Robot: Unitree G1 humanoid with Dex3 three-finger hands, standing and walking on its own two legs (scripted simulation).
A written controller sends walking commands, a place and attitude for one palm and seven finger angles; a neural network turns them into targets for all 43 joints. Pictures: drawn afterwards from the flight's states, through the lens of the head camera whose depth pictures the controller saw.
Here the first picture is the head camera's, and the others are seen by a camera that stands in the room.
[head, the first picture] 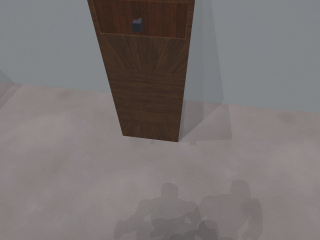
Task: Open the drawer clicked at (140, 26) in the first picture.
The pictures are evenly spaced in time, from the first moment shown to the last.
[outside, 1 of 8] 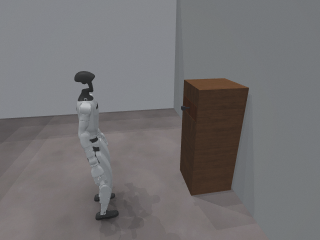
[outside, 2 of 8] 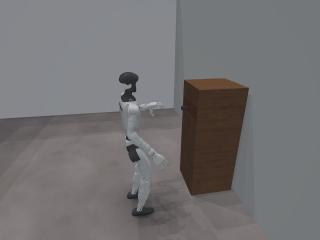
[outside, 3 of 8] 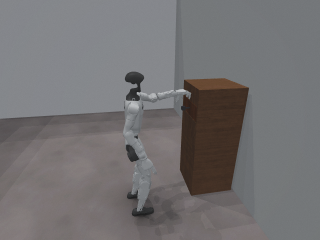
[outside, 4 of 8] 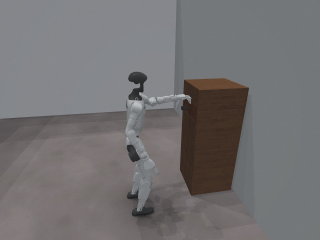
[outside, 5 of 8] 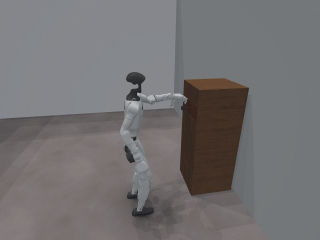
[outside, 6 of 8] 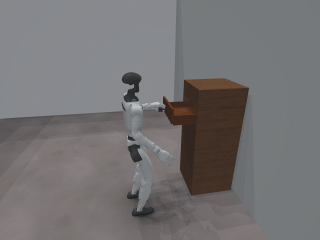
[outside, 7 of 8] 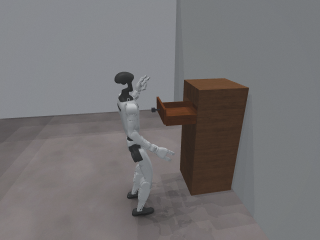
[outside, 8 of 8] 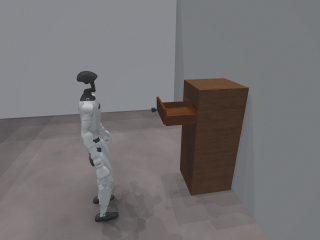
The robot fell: no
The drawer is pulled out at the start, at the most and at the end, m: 0.00 0.30 0.29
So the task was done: yes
